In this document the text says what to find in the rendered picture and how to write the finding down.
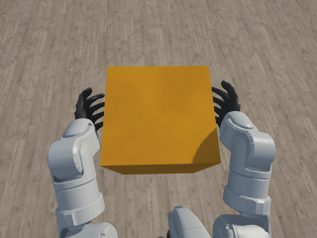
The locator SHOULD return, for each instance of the robot right forearm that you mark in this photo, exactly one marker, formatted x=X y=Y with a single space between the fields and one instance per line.
x=252 y=155

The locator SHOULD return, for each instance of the right robot hand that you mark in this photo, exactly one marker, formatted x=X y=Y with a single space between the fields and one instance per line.
x=229 y=103

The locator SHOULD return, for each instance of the robot left upper arm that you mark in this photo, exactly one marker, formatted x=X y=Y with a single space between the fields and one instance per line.
x=95 y=230

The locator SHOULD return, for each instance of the robot left forearm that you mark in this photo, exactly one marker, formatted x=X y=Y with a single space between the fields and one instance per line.
x=71 y=164

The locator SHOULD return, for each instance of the left robot hand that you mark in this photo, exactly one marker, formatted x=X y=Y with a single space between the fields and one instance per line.
x=84 y=112

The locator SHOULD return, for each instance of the robot right thigh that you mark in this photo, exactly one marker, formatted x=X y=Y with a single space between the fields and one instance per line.
x=185 y=224

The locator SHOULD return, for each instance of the robot right upper arm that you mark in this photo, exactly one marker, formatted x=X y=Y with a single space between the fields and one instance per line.
x=238 y=226

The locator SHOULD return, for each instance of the carton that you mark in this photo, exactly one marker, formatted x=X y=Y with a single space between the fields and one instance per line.
x=159 y=119

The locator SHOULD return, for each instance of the robot right shin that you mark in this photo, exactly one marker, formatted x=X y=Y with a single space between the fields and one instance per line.
x=177 y=206

